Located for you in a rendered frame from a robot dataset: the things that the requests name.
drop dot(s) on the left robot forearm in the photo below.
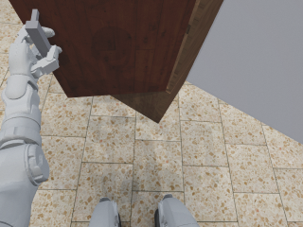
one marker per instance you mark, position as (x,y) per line
(22,119)

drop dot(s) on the robot left upper arm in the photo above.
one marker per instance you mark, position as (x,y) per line
(22,169)

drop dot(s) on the handle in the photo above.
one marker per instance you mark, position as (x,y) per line
(37,35)

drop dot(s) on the right robot thigh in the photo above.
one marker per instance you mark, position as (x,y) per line
(175,214)

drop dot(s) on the cupboard door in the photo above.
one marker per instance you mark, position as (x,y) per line
(112,47)

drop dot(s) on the left robot hand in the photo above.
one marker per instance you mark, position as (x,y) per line
(29,62)

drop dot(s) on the right robot shin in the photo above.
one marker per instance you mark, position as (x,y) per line
(166,196)

